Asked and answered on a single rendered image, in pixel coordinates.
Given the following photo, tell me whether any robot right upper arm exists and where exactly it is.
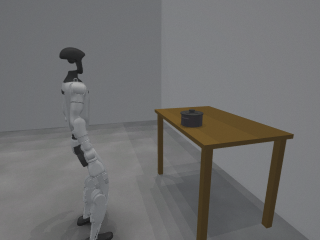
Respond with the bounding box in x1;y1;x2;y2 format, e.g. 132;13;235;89
70;82;86;129

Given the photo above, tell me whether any lid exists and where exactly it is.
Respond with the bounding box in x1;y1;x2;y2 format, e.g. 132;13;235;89
180;110;204;117

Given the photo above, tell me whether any table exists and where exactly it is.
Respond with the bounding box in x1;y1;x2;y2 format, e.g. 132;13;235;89
154;106;294;240

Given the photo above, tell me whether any right robot thigh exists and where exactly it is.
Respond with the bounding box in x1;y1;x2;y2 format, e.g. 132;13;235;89
77;148;109;203

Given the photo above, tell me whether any robot left upper arm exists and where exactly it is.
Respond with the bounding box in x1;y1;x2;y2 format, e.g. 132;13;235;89
62;101;66;115

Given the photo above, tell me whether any humanoid robot torso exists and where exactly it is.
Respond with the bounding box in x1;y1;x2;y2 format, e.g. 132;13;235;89
61;78;91;155

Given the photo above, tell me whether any pot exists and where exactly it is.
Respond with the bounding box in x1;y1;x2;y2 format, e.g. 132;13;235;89
181;115;203;128

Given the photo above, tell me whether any robot right forearm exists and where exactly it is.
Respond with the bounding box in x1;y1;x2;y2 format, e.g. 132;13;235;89
73;118;97;163

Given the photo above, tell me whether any right robot hand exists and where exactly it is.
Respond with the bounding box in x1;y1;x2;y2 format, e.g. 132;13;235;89
88;160;109;189

